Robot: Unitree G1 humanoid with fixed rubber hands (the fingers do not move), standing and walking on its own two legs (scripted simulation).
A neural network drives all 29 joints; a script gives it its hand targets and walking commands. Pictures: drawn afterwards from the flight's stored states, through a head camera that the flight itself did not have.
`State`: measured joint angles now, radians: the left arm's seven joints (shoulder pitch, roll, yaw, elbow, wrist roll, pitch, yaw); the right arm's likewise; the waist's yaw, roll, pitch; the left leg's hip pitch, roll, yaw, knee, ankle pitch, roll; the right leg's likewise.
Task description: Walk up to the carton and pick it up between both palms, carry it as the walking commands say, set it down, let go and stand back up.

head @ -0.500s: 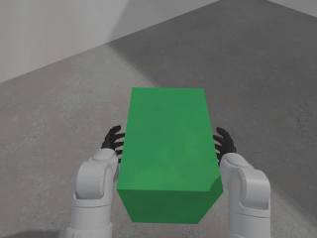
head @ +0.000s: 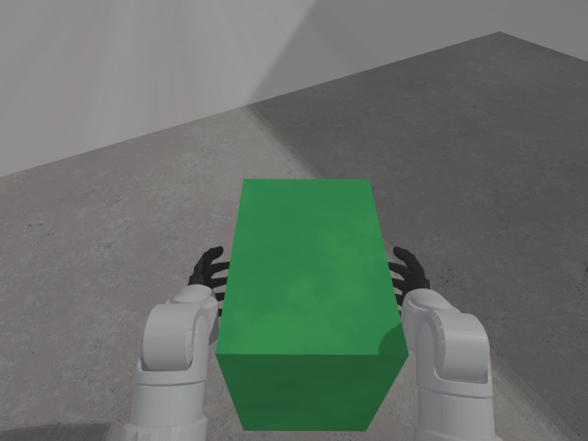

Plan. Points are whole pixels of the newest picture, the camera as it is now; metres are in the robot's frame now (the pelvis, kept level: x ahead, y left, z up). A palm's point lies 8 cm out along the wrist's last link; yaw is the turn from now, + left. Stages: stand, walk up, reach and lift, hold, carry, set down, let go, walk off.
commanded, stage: carry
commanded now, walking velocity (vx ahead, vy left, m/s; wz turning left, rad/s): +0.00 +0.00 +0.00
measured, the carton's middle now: (305, 306) +0.31 -0.01 +0.02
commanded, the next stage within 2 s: none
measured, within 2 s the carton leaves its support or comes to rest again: neither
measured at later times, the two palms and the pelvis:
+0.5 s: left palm (173, 312) +0.27 +0.16 +0.08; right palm (386, 296) +0.28 -0.11 +0.08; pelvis +0.00 +0.02 +0.00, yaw +0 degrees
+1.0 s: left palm (188, 295) +0.29 +0.14 +0.08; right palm (398, 290) +0.29 -0.13 +0.08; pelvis +0.01 +0.01 +0.00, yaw -1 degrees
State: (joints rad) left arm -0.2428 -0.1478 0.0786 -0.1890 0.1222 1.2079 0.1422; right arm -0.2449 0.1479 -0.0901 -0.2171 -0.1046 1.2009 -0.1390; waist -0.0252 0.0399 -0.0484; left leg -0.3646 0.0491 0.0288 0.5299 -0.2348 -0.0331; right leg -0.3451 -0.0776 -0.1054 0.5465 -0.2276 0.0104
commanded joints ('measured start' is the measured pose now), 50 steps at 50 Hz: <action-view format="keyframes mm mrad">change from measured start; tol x2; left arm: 1 -514 -951 -638 -124 -405 -32 -292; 5 -542 -942 -637 -111 -397 -20 -281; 14 -623 -977 -675 -114 -452 -11 -287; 22 -651 -991 -696 -131 -484 -21 -296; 36 -600 -986 -683 -126 -453 -32 -291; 50 -592 -982 -663 -99 -430 -45 -287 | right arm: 1 -553 1038 734 -82 443 -9 269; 7 -560 1034 707 -34 455 10 286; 14 -529 1034 657 10 419 5 275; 31 -496 1038 663 -19 402 -22 264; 50 -516 1029 668 -15 400 -30 270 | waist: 1 33 -169 -331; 5 26 -78 -276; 7 28 -67 -264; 17 27 -4 -317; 30 26 -19 -402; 50 23 -42 -383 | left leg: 1 107 25 15 -45 8 3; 3 107 45 -8 -66 10 9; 6 71 69 -41 -124 -63 20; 15 105 86 -52 -138 -41 31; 19 109 94 -60 -140 -14 39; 26 136 102 -66 -113 105 51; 30 153 103 -59 -84 207 52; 32 155 103 -58 -79 223 51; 50 150 94 -44 -66 193 38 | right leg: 1 104 -141 92 -187 -75 -26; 4 52 -115 88 -196 -230 -9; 5 42 -104 87 -190 -249 -2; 15 42 -77 83 -141 -107 9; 30 106 -82 61 -68 93 13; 50 113 -92 73 -89 125 3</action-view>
